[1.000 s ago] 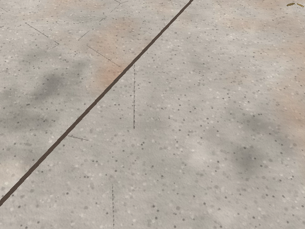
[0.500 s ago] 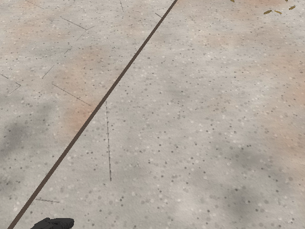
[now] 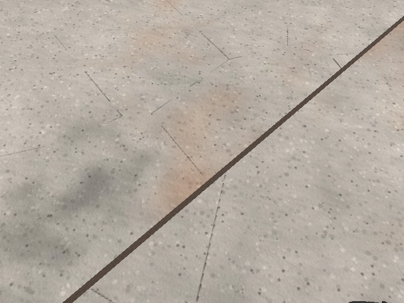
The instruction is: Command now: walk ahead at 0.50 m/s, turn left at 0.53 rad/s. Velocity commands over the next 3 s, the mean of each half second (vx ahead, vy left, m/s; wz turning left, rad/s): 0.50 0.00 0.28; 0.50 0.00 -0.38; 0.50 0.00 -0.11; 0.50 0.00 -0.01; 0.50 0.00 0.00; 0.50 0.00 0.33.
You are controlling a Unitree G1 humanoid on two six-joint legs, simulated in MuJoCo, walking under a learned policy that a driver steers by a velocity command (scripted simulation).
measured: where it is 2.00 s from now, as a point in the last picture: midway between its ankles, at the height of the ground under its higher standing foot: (241, 134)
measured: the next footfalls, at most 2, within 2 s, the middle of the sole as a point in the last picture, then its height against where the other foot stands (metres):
left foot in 0.04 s outside the picture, level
right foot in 0.54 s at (244, 285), level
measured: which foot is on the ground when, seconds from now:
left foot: up 0.00-0.02, down 0.04-0.56, up 0.58-1.00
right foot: down 0.00-0.02, up 0.04-0.52, down 0.54-1.00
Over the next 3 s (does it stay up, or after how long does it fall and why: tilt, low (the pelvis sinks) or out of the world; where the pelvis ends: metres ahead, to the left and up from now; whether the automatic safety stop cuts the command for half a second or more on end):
stays up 1.66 -0.17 0.02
